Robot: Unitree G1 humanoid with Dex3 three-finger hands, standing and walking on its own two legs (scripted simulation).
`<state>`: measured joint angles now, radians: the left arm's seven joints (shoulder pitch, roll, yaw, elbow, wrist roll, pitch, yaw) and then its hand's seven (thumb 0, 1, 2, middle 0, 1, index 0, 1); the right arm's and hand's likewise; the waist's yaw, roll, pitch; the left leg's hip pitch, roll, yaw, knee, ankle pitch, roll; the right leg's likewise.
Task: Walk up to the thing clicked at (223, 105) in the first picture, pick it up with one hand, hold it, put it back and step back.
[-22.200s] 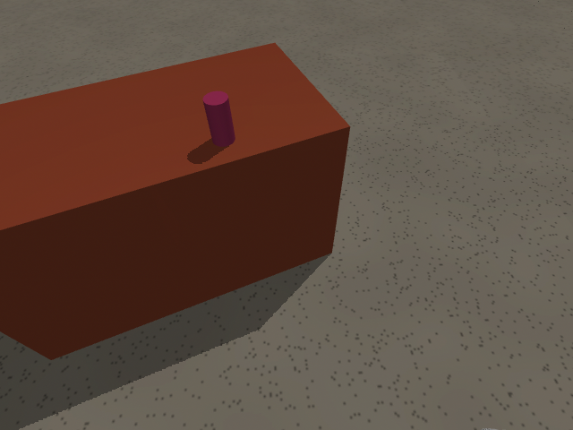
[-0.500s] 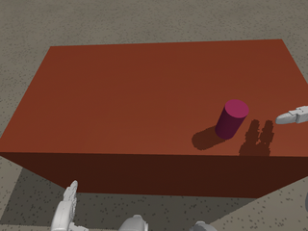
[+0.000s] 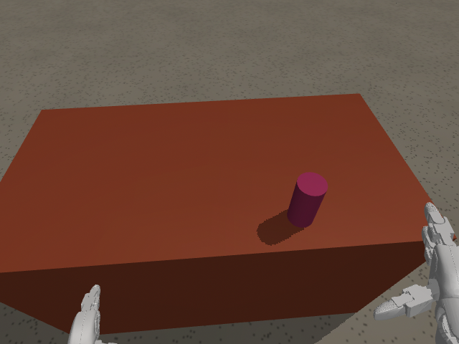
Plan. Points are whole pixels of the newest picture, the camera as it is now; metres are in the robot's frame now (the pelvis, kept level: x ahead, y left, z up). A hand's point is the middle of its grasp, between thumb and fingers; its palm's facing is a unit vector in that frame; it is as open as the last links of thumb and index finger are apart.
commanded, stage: sink last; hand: right
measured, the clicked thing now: (305, 201) +0.40 -0.16 -0.05
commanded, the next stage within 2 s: home in 0.52 s
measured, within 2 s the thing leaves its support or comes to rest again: neither
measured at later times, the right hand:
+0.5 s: hand (417, 308) +0.15 -0.24 +0.05, palm faces +0.34 +0.86 -0.39, open 17.5 cm
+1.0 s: hand out of the picture +0.13 -0.17 -0.07, palm faces +0.10 +0.97 -0.23, open 17.4 cm
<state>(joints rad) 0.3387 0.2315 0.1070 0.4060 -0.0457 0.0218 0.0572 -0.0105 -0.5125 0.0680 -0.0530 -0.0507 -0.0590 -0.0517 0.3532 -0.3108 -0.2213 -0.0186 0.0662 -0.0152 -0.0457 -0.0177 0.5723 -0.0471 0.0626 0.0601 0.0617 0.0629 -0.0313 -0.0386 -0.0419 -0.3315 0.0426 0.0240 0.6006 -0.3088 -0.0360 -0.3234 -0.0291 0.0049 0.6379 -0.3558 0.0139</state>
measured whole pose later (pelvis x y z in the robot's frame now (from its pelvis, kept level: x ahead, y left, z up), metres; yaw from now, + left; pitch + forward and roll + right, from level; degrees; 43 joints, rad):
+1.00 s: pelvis -0.03 +0.01 +0.01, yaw -1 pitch -2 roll +0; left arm 0.19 0.16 0.00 0.62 0.01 -0.14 0.07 0.00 0.32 0.61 -0.15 -0.22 -0.16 -0.22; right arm 0.32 -0.17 -0.03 0.46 -0.01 -0.15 -0.04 -0.02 0.53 -0.06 0.06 0.06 0.06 0.06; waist 0.00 -0.01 0.06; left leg -0.25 0.05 0.03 0.49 -0.21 -0.02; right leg -0.22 -0.02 0.01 0.48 -0.23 0.03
